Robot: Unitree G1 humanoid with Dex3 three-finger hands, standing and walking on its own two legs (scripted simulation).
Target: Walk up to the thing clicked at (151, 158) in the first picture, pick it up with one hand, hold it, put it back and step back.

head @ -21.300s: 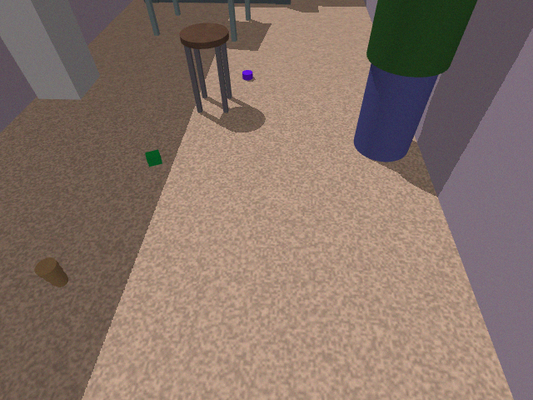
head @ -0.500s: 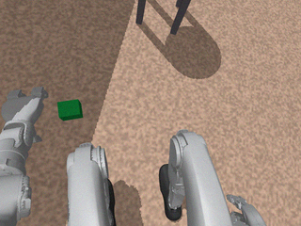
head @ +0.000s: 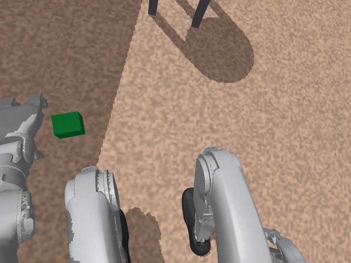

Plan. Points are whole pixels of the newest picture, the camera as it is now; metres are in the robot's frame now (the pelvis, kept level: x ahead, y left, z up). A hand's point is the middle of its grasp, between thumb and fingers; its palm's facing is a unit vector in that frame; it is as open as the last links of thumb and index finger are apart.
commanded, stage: rise first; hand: left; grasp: from above
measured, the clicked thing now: (69, 125) +0.48 +0.25 -0.32
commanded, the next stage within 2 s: approach in 0.40 s
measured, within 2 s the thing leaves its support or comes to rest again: neither
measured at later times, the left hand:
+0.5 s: hand (38, 133) +0.43 +0.29 -0.19, palm faces -0.45 -0.08 -0.89, open 13.3 cm
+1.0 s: hand (68, 97) +0.52 +0.22 -0.19, palm faces -0.39 -0.06 -0.92, open 14.1 cm
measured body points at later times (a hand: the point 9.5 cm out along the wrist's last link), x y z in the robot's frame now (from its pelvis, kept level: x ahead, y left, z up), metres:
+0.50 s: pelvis +0.00 +0.00 -0.01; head +0.24 +0.06 +0.36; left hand +0.45 +0.29 -0.14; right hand +0.06 -0.28 -0.12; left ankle +0.08 +0.12 -0.31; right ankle +0.10 -0.13 -0.31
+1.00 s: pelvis +0.00 +0.00 -0.02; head +0.26 +0.04 +0.35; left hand +0.54 +0.22 -0.14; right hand +0.01 -0.28 -0.12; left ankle +0.07 +0.12 -0.31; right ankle +0.10 -0.13 -0.31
